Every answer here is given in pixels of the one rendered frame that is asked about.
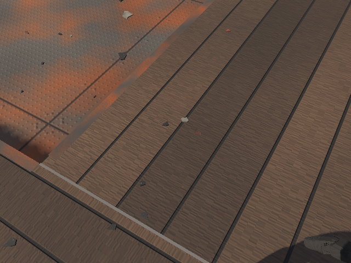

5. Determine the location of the right robot hand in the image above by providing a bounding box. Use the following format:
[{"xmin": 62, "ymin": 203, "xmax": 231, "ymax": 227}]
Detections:
[{"xmin": 304, "ymin": 236, "xmax": 351, "ymax": 263}]

